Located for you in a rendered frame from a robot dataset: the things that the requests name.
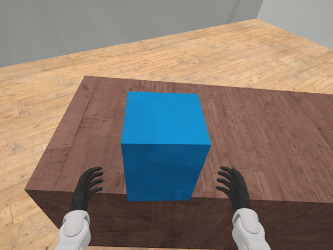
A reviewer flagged robot left forearm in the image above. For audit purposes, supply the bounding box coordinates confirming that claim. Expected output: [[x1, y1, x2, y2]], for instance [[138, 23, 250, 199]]
[[54, 210, 91, 250]]

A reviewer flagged carton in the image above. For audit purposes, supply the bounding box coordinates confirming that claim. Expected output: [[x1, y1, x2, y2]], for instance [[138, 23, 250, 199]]
[[121, 91, 211, 201]]

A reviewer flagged pedestal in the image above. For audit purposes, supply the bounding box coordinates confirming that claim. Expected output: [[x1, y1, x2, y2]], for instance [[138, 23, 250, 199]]
[[24, 76, 333, 250]]

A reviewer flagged robot left hand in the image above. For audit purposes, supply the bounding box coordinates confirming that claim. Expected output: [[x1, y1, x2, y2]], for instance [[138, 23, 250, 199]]
[[70, 167, 104, 212]]

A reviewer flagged robot right hand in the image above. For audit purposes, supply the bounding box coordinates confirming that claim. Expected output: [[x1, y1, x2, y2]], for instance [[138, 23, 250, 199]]
[[216, 166, 251, 213]]

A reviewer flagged robot right forearm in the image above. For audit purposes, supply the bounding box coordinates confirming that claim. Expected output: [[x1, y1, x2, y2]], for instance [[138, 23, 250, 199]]
[[232, 208, 271, 250]]

